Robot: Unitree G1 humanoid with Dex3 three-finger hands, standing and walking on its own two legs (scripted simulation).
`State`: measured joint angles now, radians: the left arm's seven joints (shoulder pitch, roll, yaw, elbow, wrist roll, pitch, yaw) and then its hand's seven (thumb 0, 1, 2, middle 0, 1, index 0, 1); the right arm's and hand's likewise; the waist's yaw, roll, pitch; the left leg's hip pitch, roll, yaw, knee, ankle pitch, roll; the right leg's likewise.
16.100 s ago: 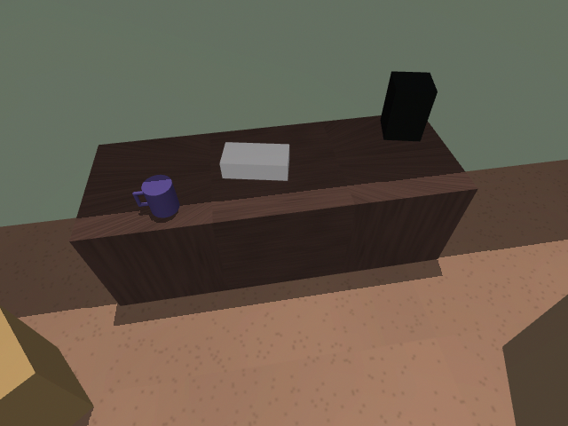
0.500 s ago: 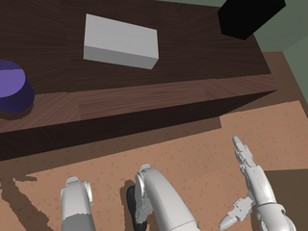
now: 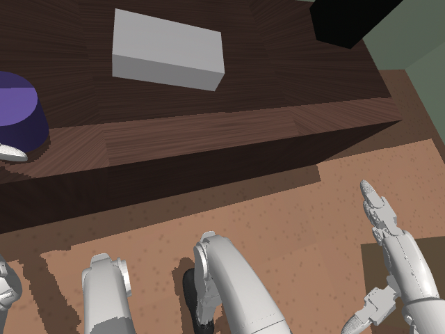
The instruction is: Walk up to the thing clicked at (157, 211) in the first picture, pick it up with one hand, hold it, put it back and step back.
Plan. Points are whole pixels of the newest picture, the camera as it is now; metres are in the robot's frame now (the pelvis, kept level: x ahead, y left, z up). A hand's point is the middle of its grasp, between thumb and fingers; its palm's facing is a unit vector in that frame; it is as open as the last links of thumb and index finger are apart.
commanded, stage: close in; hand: left
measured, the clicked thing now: out of the picture +0.52 +0.25 -0.08
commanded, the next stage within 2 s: close in 0.12 s
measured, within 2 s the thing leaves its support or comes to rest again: leaves its support in 1.48 s
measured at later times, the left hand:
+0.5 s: hand out of the picture +0.52 +0.27 -0.07, palm faces +0.34 -0.94 -0.02, open 16.7 cm
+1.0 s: hand out of the picture +0.52 +0.27 -0.08, palm faces +0.32 -0.95 -0.02, open 13.3 cm
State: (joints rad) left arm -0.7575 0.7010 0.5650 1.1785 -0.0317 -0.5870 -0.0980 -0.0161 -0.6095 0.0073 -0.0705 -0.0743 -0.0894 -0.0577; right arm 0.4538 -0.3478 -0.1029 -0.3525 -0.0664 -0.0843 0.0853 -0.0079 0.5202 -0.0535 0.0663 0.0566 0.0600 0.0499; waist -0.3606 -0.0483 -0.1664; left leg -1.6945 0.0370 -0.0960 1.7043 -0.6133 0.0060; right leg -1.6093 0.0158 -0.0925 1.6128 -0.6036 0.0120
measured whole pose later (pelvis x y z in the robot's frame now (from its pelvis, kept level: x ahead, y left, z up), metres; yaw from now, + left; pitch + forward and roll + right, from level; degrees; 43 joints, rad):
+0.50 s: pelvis +0.00 +0.00 +0.00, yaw +0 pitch +34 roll -8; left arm -0.78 0.72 0.59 1.21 0.03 -0.66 0.00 -0.01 -0.61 0.03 -0.31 -0.18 -0.32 -0.18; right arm 0.49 -0.36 -0.11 -0.53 -0.06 -0.04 0.14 -0.01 0.50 -0.06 0.07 0.06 0.06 0.05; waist -0.41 -0.07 -0.14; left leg -1.71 0.04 -0.09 1.72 -0.62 0.01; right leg -1.62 0.02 -0.09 1.63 -0.61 0.02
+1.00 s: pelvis -0.02 +0.00 -0.02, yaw -1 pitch +34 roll -8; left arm -0.83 0.80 0.62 1.24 0.03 -0.63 -0.03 0.02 -0.61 0.35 -0.72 -0.60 -0.74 -0.58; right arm 0.51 -0.40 -0.14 -0.62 -0.01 -0.04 0.13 -0.01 0.50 -0.05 0.07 0.06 0.06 0.05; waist -0.45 -0.07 -0.12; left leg -1.77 0.04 -0.09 1.76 -0.59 0.01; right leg -1.68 0.02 -0.08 1.67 -0.58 0.02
